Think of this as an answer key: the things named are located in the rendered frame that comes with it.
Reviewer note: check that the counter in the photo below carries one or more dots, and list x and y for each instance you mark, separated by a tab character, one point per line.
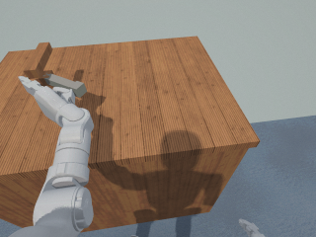
168	133

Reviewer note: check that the robot left hand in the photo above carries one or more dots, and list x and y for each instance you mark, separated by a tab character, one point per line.
49	100

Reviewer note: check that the left robot forearm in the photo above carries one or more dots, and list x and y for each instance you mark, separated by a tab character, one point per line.
70	163

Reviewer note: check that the robot right hand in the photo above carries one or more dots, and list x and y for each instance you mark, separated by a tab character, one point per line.
250	228

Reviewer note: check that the tap lever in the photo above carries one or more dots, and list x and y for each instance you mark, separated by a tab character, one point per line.
77	87

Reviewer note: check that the left robot upper arm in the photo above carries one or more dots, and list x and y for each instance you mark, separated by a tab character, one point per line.
63	212

